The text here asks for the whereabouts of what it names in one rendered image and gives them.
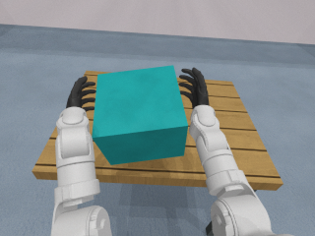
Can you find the table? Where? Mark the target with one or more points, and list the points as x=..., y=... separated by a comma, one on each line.
x=241, y=135

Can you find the robot right forearm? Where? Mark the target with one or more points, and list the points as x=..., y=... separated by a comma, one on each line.
x=224, y=179

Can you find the robot left upper arm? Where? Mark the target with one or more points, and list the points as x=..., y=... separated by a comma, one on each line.
x=85, y=221

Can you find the robot left forearm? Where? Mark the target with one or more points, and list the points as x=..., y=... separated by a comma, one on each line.
x=75, y=162

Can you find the left robot hand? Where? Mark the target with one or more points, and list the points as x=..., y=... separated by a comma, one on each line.
x=77, y=93

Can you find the robot right upper arm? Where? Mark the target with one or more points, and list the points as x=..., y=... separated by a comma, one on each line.
x=240, y=216

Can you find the right robot hand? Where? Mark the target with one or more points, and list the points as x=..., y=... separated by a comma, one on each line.
x=199, y=94

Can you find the carton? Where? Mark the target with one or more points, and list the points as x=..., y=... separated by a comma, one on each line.
x=139, y=115

